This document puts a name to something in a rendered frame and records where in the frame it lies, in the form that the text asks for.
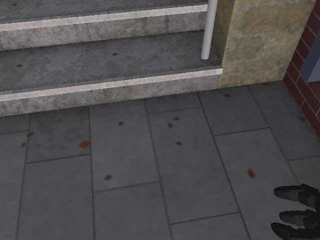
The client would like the robot right hand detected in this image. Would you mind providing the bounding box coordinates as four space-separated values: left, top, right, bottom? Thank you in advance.
270 183 320 240

